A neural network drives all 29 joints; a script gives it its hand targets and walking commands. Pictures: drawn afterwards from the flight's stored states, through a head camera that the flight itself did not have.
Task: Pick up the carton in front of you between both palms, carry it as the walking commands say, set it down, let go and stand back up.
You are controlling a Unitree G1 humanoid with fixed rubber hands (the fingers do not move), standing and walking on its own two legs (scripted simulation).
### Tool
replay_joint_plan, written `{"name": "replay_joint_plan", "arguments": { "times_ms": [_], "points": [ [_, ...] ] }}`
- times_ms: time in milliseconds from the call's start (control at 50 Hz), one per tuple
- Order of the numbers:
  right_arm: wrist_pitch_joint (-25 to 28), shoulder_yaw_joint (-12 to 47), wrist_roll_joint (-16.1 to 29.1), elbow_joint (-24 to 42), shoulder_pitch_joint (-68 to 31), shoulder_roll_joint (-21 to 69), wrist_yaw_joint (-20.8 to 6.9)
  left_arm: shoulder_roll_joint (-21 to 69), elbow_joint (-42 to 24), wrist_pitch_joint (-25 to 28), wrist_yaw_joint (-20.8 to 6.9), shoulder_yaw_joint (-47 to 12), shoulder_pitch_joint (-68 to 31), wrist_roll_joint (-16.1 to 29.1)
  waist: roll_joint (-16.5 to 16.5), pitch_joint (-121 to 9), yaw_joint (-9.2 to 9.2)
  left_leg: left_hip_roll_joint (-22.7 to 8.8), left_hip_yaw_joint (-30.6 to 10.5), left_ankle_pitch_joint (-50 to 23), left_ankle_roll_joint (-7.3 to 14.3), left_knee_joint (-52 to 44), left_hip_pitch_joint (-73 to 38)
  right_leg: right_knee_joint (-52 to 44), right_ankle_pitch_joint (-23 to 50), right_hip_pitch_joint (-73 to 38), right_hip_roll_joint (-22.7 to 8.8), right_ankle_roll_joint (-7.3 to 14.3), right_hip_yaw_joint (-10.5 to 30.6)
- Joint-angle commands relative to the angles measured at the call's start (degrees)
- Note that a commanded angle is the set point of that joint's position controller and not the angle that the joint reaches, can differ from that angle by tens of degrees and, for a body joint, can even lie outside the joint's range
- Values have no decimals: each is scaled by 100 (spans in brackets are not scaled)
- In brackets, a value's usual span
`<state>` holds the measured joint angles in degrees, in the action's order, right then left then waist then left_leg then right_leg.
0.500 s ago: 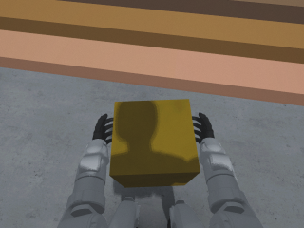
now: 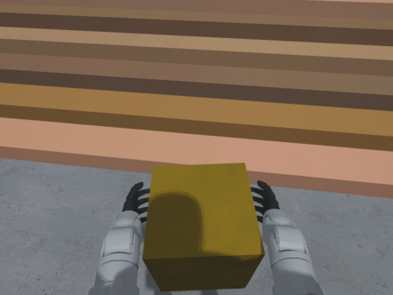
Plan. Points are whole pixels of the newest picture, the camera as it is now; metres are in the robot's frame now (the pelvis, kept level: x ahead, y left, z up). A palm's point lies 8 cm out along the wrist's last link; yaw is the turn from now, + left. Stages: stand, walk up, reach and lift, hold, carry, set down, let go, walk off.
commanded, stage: reach and lift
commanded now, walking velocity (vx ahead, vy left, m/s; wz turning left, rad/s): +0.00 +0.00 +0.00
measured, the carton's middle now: (201, 230) +0.29 +0.00 -0.05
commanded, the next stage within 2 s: hold in 1.00 s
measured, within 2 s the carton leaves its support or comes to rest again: neither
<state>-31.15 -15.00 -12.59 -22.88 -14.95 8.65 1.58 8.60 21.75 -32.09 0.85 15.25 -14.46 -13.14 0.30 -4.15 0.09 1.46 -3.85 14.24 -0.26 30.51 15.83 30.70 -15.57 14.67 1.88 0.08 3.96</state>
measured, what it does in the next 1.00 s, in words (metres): stands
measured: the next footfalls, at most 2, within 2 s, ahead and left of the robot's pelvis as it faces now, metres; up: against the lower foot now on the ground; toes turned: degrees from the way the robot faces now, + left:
none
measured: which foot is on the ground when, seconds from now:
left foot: down 0.00-1.00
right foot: down 0.00-1.00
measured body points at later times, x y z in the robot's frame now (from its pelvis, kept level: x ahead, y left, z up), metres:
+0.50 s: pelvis -0.01 +0.00 +0.01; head -0.03 +0.01 +0.45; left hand +0.30 +0.15 +0.03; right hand +0.30 -0.15 +0.03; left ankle +0.02 +0.12 -0.73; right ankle +0.01 -0.12 -0.73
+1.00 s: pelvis +0.00 +0.00 +0.01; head -0.02 +0.00 +0.46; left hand +0.30 +0.15 +0.04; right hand +0.30 -0.15 +0.04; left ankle +0.02 +0.12 -0.73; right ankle +0.01 -0.12 -0.73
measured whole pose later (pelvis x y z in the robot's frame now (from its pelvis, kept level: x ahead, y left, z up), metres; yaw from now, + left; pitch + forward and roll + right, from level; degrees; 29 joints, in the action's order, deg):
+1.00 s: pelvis +0.00 +0.00 +0.01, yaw +0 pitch -6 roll +0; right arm -39.0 -12.6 -15.1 -15.4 -14.4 8.6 -0.2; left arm 8.5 14.5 -39.9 -0.4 12.7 -14.1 -15.2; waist 0.4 1.6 0.2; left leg 1.3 -3.9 11.2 -0.2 22.1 5.1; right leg 22.6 -12.6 4.1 1.5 0.1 4.2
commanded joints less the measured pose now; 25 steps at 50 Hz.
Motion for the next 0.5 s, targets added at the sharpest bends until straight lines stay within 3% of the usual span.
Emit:
{"name": "replay_joint_plan", "arguments": {
  "times_ms": [0,120,260,480],
  "points": [
    [-189,3086,937,-92,-2851,5590,-1444,5464,55,-121,-1394,-3145,-2896,952,-10,-767,-1,321,-117,-767,80,-604,-854,-730,778,-348,251,34,150],
    [-204,2712,792,-292,-3551,5579,-1600,5545,279,-163,-1490,-2779,-3533,797,-36,-575,21,274,-54,-62,114,-674,-896,-786,26,-224,223,106,68],
    [-155,2809,825,-136,-3867,5641,-1631,5669,133,-139,-1517,-2918,-3864,879,-35,-1022,-6,279,-33,-226,79,-654,-1154,-759,171,-390,241,92,29],
    [-285,2932,825,235,-3353,5399,-1558,5485,-200,-263,-1431,-3020,-3335,883,-41,-1060,8,305,-45,-1023,10,-800,-1452,-898,903,-732,287,41,44]
  ]
}}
